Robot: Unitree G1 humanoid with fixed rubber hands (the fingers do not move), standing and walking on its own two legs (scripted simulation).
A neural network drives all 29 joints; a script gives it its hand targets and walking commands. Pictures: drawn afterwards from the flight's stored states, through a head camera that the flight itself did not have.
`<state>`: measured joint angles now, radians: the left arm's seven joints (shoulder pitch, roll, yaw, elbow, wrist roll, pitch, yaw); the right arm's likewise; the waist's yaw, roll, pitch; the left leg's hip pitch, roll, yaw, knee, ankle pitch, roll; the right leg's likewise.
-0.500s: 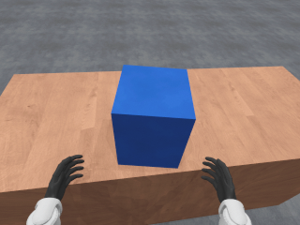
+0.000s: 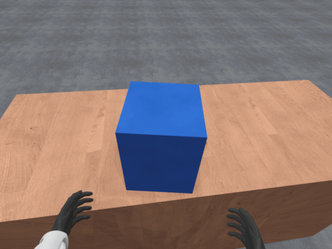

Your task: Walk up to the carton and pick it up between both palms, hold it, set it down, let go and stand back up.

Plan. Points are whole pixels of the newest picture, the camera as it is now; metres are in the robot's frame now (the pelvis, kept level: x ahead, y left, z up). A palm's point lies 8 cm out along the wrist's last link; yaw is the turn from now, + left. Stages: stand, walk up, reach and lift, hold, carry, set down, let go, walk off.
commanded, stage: set down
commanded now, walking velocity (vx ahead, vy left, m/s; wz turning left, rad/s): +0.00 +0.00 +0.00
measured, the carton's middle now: (162, 138) +0.44 +0.03 +0.03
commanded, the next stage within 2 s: let go in 0.42 s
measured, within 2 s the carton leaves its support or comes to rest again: neither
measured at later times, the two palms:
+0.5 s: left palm (66, 223) +0.21 +0.24 -0.02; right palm out of the picture +0.16 -0.22 -0.07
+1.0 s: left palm (66, 223) +0.21 +0.24 -0.02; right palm out of the picture +0.14 -0.23 -0.07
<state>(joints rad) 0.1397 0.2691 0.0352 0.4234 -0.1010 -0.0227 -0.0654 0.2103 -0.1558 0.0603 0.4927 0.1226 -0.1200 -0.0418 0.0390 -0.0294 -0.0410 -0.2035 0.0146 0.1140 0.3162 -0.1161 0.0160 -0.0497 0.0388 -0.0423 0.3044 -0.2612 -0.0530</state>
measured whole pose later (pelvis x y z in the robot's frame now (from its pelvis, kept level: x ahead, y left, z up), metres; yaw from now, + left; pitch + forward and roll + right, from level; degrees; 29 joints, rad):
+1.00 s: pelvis -0.02 +0.01 +0.00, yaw +0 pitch -4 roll +1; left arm 0.03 0.22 0.07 0.47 0.01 0.11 -0.04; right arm 0.19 -0.26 0.02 0.61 0.03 -0.05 0.01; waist 0.01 0.00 0.02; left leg -0.16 0.01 0.12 0.35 -0.12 0.02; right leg -0.02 0.03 -0.04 0.37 -0.28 -0.05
